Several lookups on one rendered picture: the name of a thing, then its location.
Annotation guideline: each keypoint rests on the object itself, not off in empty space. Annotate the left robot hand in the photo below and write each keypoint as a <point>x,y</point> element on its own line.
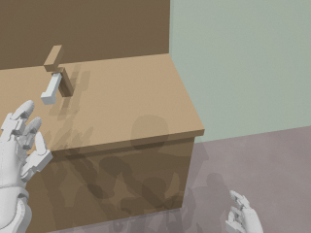
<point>18,138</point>

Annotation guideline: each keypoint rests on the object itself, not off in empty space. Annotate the robot left forearm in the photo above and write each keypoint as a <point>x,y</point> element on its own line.
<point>15,214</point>

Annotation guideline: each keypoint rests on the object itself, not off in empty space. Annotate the tap lever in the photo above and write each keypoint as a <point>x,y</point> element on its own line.
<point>48,97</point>

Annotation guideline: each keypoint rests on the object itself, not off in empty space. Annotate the right robot hand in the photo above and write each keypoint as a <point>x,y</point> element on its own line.
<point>248,220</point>

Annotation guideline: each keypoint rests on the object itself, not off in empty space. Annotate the counter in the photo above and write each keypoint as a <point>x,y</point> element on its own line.
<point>122,128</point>

